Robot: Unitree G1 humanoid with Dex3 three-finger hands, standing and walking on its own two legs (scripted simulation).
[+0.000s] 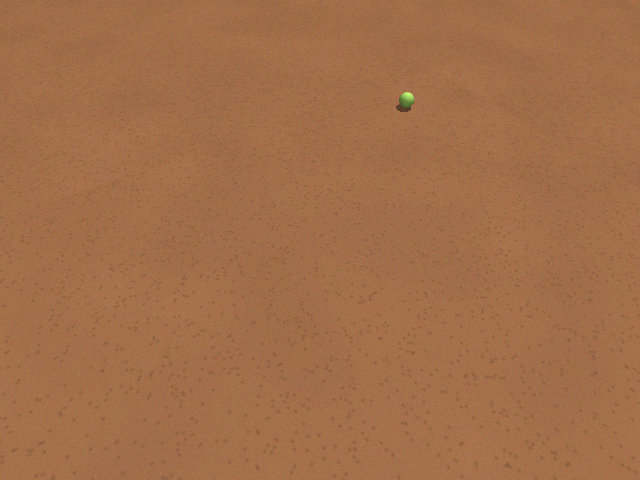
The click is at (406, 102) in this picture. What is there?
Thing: free ball
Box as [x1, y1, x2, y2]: [399, 92, 413, 107]
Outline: 405,92 400,96 399,102 402,106 407,107 411,105 413,102 413,96 410,93
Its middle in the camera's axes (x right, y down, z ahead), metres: +0.51 -0.82 +2.29
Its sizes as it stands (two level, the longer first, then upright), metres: 0.086 0.086 0.086
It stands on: the floor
